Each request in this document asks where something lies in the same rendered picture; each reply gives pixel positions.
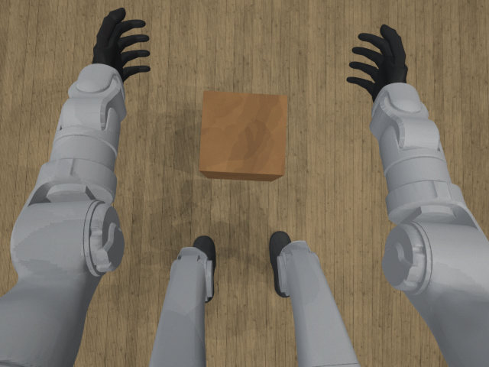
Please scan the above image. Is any left robot forearm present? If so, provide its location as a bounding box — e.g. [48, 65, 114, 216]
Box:
[10, 63, 127, 273]

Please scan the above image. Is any robot left upper arm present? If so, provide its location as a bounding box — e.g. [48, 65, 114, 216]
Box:
[0, 200, 125, 367]

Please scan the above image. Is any right robot thigh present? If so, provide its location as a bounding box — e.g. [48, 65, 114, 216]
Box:
[277, 248, 361, 367]

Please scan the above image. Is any carton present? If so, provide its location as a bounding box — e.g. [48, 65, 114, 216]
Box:
[199, 90, 287, 182]

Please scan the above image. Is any right robot hand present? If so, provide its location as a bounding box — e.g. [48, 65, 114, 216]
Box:
[347, 24, 408, 102]

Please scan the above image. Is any robot right upper arm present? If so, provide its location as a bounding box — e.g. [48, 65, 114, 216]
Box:
[381, 221, 489, 367]

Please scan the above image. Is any left robot hand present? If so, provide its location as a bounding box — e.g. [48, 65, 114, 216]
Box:
[92, 8, 151, 84]

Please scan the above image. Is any left robot shin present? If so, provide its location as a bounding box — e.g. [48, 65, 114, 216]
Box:
[170, 247, 207, 273]

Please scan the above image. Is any right robot forearm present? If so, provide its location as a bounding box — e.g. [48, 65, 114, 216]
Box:
[369, 83, 489, 242]

